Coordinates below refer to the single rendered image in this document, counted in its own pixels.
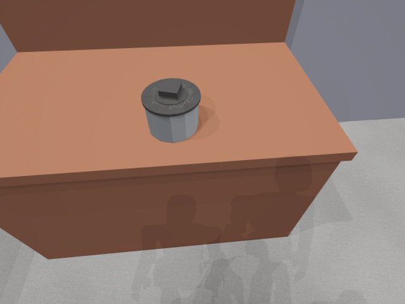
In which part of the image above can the lid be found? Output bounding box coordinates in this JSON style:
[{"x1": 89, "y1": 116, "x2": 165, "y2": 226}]
[{"x1": 141, "y1": 78, "x2": 201, "y2": 117}]

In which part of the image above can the knob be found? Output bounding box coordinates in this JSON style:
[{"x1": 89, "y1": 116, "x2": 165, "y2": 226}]
[{"x1": 158, "y1": 80, "x2": 182, "y2": 98}]

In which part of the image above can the pot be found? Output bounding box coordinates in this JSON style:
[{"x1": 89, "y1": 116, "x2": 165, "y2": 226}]
[{"x1": 145, "y1": 106, "x2": 198, "y2": 143}]

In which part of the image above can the table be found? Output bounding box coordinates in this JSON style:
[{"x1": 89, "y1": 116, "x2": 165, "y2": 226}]
[{"x1": 0, "y1": 0, "x2": 358, "y2": 260}]

